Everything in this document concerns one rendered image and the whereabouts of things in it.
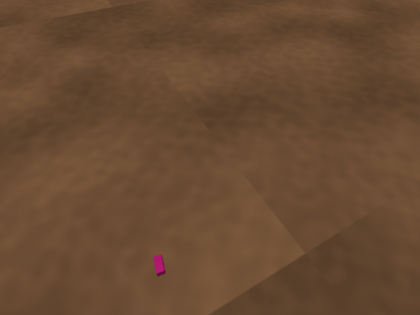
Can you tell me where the small box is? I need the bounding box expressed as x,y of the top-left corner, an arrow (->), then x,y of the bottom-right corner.
153,255 -> 165,276

